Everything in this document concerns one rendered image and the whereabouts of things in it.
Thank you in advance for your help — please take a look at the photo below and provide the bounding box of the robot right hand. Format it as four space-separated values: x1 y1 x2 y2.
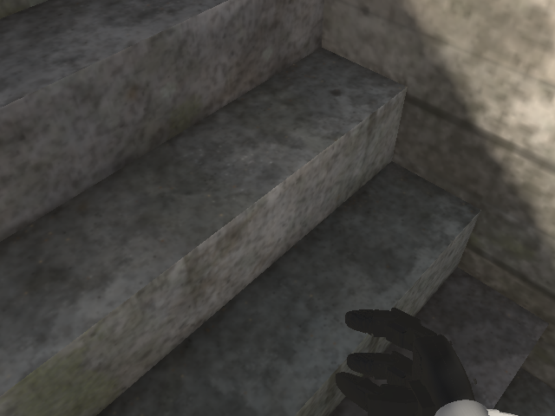
336 308 477 416

